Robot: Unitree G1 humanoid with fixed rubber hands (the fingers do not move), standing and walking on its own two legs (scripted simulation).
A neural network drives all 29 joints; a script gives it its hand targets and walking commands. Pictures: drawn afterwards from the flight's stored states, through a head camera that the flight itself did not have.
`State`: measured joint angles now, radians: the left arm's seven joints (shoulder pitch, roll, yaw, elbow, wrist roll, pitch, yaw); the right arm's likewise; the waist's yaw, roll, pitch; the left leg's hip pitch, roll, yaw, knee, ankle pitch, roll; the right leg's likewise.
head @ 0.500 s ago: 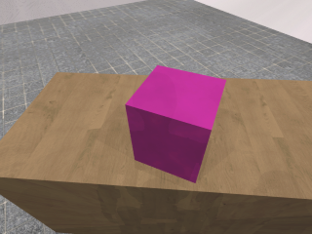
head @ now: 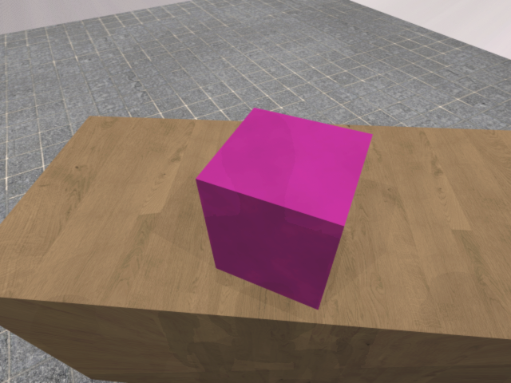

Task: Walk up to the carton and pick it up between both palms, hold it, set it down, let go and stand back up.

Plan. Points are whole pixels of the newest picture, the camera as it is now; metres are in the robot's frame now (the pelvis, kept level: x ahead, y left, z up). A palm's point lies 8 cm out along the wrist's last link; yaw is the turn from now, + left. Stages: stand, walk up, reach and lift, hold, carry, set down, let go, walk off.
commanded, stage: stand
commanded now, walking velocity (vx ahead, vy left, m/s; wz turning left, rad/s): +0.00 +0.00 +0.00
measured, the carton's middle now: (286, 208) +0.41 -0.04 +0.05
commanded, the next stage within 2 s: none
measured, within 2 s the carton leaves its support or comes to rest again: neither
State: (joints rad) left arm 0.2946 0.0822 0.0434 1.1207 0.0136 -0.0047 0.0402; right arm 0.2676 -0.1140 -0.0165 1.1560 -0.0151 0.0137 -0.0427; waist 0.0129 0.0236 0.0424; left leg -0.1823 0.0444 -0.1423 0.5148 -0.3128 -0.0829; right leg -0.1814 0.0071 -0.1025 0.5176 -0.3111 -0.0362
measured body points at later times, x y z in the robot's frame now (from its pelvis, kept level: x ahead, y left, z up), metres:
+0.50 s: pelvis +0.02 +0.00 +0.00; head +0.03 -0.01 +0.45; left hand +0.00 +0.20 -0.16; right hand +0.01 -0.21 -0.17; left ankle -0.02 +0.18 -0.73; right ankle -0.02 -0.09 -0.73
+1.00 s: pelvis +0.02 +0.00 +0.00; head +0.04 -0.01 +0.45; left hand +0.01 +0.21 -0.16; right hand +0.02 -0.21 -0.17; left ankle -0.01 +0.18 -0.73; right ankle -0.02 -0.09 -0.73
